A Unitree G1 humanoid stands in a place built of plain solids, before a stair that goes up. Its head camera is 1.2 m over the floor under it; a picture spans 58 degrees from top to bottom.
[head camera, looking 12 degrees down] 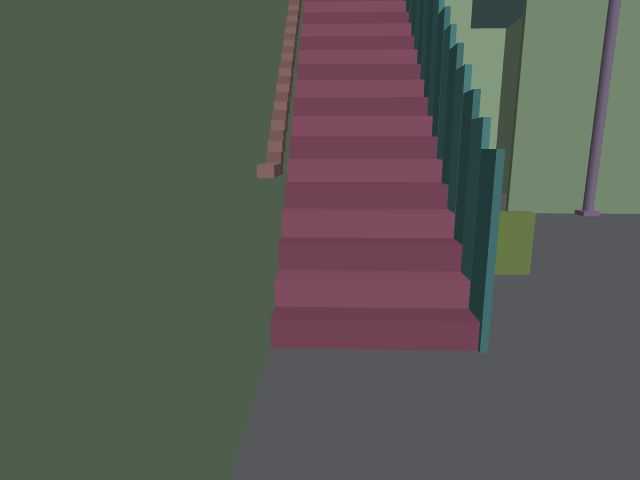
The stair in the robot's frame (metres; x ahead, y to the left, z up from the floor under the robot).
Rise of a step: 0.19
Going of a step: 0.22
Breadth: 1.26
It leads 2 degrees to the right of straight ahead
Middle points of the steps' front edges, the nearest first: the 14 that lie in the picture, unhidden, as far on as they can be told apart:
2.44 -0.33 0.19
2.66 -0.33 0.37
2.89 -0.34 0.56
3.11 -0.35 0.74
3.33 -0.35 0.93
3.56 -0.36 1.11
3.78 -0.37 1.30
4.01 -0.37 1.48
4.23 -0.38 1.67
4.45 -0.39 1.85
4.68 -0.39 2.04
4.90 -0.40 2.22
5.12 -0.41 2.41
5.35 -0.41 2.59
